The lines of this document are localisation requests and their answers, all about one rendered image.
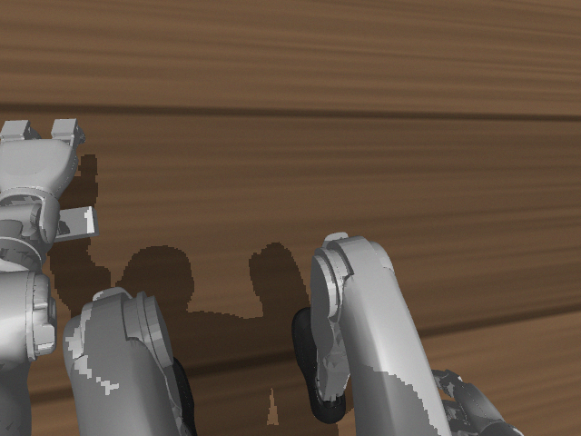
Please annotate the small box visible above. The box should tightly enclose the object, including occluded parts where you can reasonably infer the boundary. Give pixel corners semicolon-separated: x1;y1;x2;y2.
54;206;100;243

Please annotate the left robot foot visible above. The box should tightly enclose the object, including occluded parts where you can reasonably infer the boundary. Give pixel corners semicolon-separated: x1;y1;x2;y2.
172;357;198;436

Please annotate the left robot arm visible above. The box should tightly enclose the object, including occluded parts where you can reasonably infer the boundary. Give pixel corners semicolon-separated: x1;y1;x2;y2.
0;188;60;436

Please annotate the left robot hand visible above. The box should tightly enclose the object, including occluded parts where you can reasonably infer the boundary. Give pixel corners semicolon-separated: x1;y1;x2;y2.
0;119;85;236

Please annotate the right robot foot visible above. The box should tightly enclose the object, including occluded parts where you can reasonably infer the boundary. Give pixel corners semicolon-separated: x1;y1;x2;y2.
291;307;346;424

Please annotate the right robot hand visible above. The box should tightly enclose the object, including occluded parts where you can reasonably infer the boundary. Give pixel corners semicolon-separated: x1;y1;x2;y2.
432;369;506;436

